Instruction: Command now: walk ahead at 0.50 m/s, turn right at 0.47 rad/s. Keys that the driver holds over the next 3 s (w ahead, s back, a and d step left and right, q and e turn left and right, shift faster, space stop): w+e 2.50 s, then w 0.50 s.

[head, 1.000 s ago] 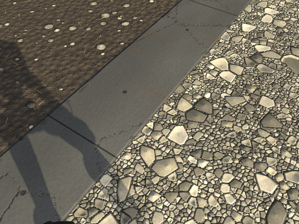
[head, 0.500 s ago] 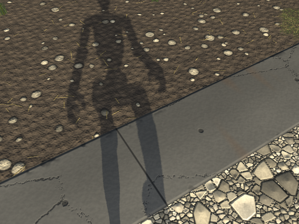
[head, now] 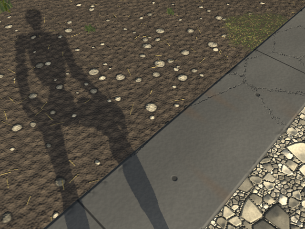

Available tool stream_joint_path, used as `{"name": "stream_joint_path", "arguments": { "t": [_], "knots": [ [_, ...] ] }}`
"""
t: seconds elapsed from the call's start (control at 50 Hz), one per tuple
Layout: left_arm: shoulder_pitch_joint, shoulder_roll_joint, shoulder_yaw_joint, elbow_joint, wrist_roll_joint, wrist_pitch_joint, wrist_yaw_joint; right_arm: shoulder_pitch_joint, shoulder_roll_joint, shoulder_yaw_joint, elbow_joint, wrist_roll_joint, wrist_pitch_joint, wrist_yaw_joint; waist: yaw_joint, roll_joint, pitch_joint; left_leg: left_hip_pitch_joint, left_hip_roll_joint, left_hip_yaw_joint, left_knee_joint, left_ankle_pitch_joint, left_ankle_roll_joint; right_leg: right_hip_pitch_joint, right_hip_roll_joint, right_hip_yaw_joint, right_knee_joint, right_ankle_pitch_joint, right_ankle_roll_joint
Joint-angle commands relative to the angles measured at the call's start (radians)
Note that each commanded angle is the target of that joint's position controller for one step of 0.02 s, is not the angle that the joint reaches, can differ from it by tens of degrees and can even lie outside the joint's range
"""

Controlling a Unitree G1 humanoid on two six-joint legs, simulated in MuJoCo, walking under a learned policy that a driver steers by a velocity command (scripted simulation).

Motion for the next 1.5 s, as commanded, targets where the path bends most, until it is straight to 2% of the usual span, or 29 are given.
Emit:
{"name": "stream_joint_path", "arguments": {
  "t": [0.02, 0.08, 0.12, 0.14, 0.16, 0.18, 0.2, 0.22, 0.26, 0.36, 0.5, 0.6, 0.62, 0.64, 0.66, 0.7, 0.74, 0.82, 1.04, 1.08, 1.12, 1.14, 1.16, 1.18, 1.2, 1.24, 1.32, 1.42, 1.5],
  "knots": [
    [-0.145, 0.047, -0.001, -0.115, 0.000, -0.013, -0.023, 0.019, -0.166, -0.040, -0.031, 0.016, 0.008, -0.010, -0.016, 0.082, 0.099, 0.019, 0.328, -0.043, -0.030, 0.485, 0.123, -0.068, 0.009, -0.046, -0.058, -0.059, -0.030],
    [-0.071, 0.095, 0.022, -0.134, -0.006, -0.008, -0.035, -0.023, -0.213, -0.051, -0.046, 0.029, 0.030, -0.018, 0.056, 0.134, 0.018, 0.054, 0.332, -0.007, 0.159, 0.960, 0.091, 0.110, 0.099, -0.134, -0.058, -0.209, -0.085],
    [0.192, 0.190, 0.075, -0.081, -0.014, -0.005, -0.023, -0.065, -0.229, -0.049, -0.060, 0.036, 0.041, -0.019, 0.206, 0.117, -0.126, -0.057, 0.274, 0.020, 0.530, 1.002, 0.038, 0.487, 0.183, -0.144, -0.143, -0.179, -0.150],
    [0.310, 0.287, 0.105, -0.059, -0.011, 0.006, 0.001, -0.050, -0.183, -0.031, -0.081, 0.010, 0.030, -0.018, 0.227, -0.045, -0.207, -0.317, 0.212, 0.019, 0.860, 0.553, -0.014, 0.762, 0.028, 0.127, -0.176, -0.186, -0.211],
    [0.251, 0.348, 0.108, -0.091, -0.011, -0.004, 0.000, 0.022, -0.046, 0.008, -0.132, -0.001, -0.007, -0.002, 0.097, -0.247, -0.308, -0.732, -0.033, -0.157, 1.213, -0.275, -0.077, 1.041, -0.202, 0.750, -0.347, -0.340, -0.429],
    [0.285, 0.269, 0.081, -0.097, 0.002, -0.013, -0.005, -0.089, -0.128, -0.002, -0.154, 0.044, -0.053, 0.016, 0.168, -0.111, -0.351, -0.849, -0.001, -0.352, 1.261, -0.265, -0.040, 1.073, -0.218, 0.820, -0.460, -0.397, -0.403],
    [0.256, 0.206, 0.066, -0.097, 0.006, -0.026, -0.003, -0.152, -0.148, -0.005, -0.170, 0.072, -0.072, 0.023, 0.163, -0.069, -0.226, -0.908, 0.051, -0.345, 1.218, -0.189, -0.008, 0.984, -0.190, 0.662, -0.450, -0.350, -0.354],
    [0.179, 0.164, 0.054, -0.112, 0.001, -0.036, -0.005, -0.159, -0.143, -0.005, -0.161, 0.055, -0.078, 0.017, 0.108, 0.034, -0.132, -0.864, 0.104, -0.343, 1.109, -0.110, 0.001, 0.818, -0.142, 0.529, -0.443, -0.239, -0.312],
    [0.084, 0.113, 0.034, -0.147, 0.009, -0.041, 0.005, -0.143, -0.167, -0.023, -0.147, 0.013, -0.056, 0.007, 0.042, 0.031, -0.081, -0.715, 0.151, -0.341, 0.976, -0.042, -0.013, 0.601, -0.078, 0.385, -0.471, -0.081, -0.280],
    [0.139, 0.192, 0.051, -0.156, 0.002, -0.041, 0.038, -0.241, -0.118, -0.010, -0.194, -0.005, -0.017, 0.002, 0.047, 0.015, -0.024, -0.688, 0.127, -0.292, 0.668, 0.141, -0.084, 0.451, -0.016, 0.260, -0.507, 0.069, -0.254],
    [0.240, 0.179, 0.049, -0.140, -0.009, -0.017, 0.046, -0.424, -0.116, 0.003, -0.260, 0.019, -0.035, 0.031, 0.127, -0.052, -0.012, -0.587, 0.036, -0.298, 0.294, 0.379, -0.071, 0.492, 0.008, 0.298, -0.421, -0.090, -0.178],
    [0.206, 0.152, 0.041, -0.171, 0.001, -0.006, 0.053, -0.221, -0.199, -0.029, -0.220, 0.010, -0.066, 0.037, 0.006, -0.090, -0.106, -0.301, 0.042, -0.303, 0.207, 0.265, 0.017, 0.546, 0.029, 0.368, -0.171, 0.042, -0.121],
    [0.192, 0.104, 0.020, -0.196, 0.014, -0.010, 0.047, -0.060, -0.252, -0.044, -0.204, -0.008, -0.067, 0.029, -0.066, -0.012, -0.246, -0.033, 0.195, -0.443, 0.244, 0.219, 0.083, 0.420, 0.088, 0.293, 0.089, -0.056, -0.083],
    [0.341, 0.039, 0.001, -0.221, -0.012, -0.020, 0.046, 0.047, -0.326, -0.064, -0.168, -0.017, -0.052, 0.030, -0.010, 0.328, -0.388, 0.319, 0.430, -0.902, 0.172, 0.026, 0.250, 0.055, 0.231, 0.166, 0.422, -0.553, -0.010],
    [0.348, 0.136, 0.012, -0.203, -0.024, -0.022, 0.047, 0.033, -0.238, -0.044, -0.177, 0.010, -0.045, 0.035, -0.022, 0.298, -0.350, 0.309, 0.461, -1.037, 0.112, -0.193, 0.246, -0.083, 0.152, 0.184, 0.569, -0.625, -0.001],
    [0.184, 0.197, 0.031, -0.229, -0.011, -0.012, 0.048, -0.072, -0.154, -0.016, -0.201, 0.005, -0.027, 0.028, -0.034, 0.114, -0.121, 0.046, 0.372, -0.739, 0.078, -0.087, 0.165, -0.100, 0.076, 0.132, 0.597, -0.460, 0.012],
    [0.154, 0.166, 0.036, -0.250, -0.003, -0.008, 0.040, -0.118, -0.124, -0.003, -0.189, -0.008, -0.023, 0.026, 0.011, 0.128, -0.037, -0.133, 0.306, -0.567, 0.030, 0.092, 0.146, -0.033, 0.020, 0.125, 0.514, -0.382, 0.011],
    [0.131, 0.102, 0.023, -0.286, -0.009, 0.014, 0.031, -0.112, -0.154, -0.016, -0.161, 0.006, -0.035, 0.026, 0.029, 0.129, -0.010, -0.196, 0.301, -0.406, -0.052, 0.219, 0.174, -0.035, -0.018, 0.090, 0.392, -0.328, 0.026],
    [-0.111, 0.092, 0.008, -0.387, -0.006, 0.005, -0.024, -0.029, -0.252, -0.042, -0.115, 0.032, 0.009, 0.015, -0.033, 0.105, 0.051, -0.035, 0.314, -0.107, -0.009, 0.454, 0.108, 0.024, 0.033, -0.046, -0.065, -0.106, -0.017],
    [-0.065, 0.127, 0.026, -0.390, 0.001, 0.010, -0.027, -0.036, -0.284, -0.051, -0.117, 0.043, 0.022, 0.010, 0.014, 0.135, 0.008, 0.004, 0.318, -0.069, 0.120, 0.776, 0.088, 0.130, 0.094, -0.099, -0.084, -0.214, -0.059],
    [0.202, 0.212, 0.078, -0.322, -0.003, 0.017, -0.015, -0.050, -0.277, -0.045, -0.124, 0.047, 0.035, 0.003, 0.165, 0.116, -0.133, -0.097, 0.269, -0.014, 0.479, 0.918, 0.042, 0.506, 0.181, -0.130, -0.168, -0.172, -0.125],
    [0.350, 0.301, 0.108, -0.289, -0.007, 0.028, 0.008, -0.024, -0.211, -0.020, -0.144, 0.010, 0.030, 0.002, 0.208, -0.031, -0.225, -0.373, 0.222, -0.011, 0.809, 0.499, -0.006, 0.818, 0.029, 0.119, -0.171, -0.150, -0.191],
    [0.291, 0.396, 0.108, -0.312, -0.010, 0.012, 0.006, 0.051, -0.090, 0.023, -0.210, -0.014, -0.003, 0.018, 0.073, -0.248, -0.341, -0.781, 0.016, -0.168, 1.122, -0.320, -0.054, 1.084, -0.198, 0.710, -0.305, -0.354, -0.388],
    [0.325, 0.296, 0.082, -0.328, -0.005, -0.002, -0.002, -0.082, -0.193, 0.006, -0.220, 0.031, -0.037, 0.031, 0.170, -0.110, -0.377, -0.897, 0.040, -0.332, 1.197, -0.284, -0.037, 1.087, -0.216, 0.785, -0.419, -0.449, -0.371],
    [0.288, 0.249, 0.065, -0.314, 0.001, -0.015, -0.004, -0.152, -0.220, -0.001, -0.244, 0.057, -0.053, 0.037, 0.164, -0.079, -0.227, -0.955, 0.079, -0.320, 1.160, -0.183, -0.015, 0.976, -0.189, 0.642, -0.429, -0.372, -0.326],
    [0.158, 0.193, 0.044, -0.331, 0.003, -0.020, 0.001, -0.142, -0.211, -0.001, -0.225, 0.012, -0.055, 0.023, 0.071, 0.015, -0.104, -0.820, 0.146, -0.322, 0.988, -0.054, -0.021, 0.685, -0.106, 0.439, -0.435, -0.166, -0.270],
    [0.118, 0.190, 0.039, -0.341, 0.013, -0.027, 0.022, -0.121, -0.181, 0.000, -0.228, -0.006, -0.014, 0.024, 0.015, -0.003, -0.066, -0.700, 0.148, -0.301, 0.834, 0.037, -0.072, 0.473, -0.049, 0.314, -0.489, 0.038, -0.276],
    [0.191, 0.216, 0.048, -0.304, 0.001, -0.018, 0.045, -0.308, -0.124, 0.026, -0.277, -0.002, -0.013, 0.033, 0.083, -0.027, -0.019, -0.635, 0.077, -0.286, 0.459, 0.344, -0.097, 0.405, 0.027, 0.229, -0.472, -0.053, -0.208],
    [0.256, 0.213, 0.049, -0.270, -0.009, -0.010, 0.047, -0.377, -0.156, 0.017, -0.306, 0.016, -0.026, 0.049, 0.110, -0.046, -0.013, -0.580, 0.043, -0.313, 0.323, 0.368, -0.077, 0.468, -0.005, 0.317, -0.405, -0.141, -0.183]
  ]
}}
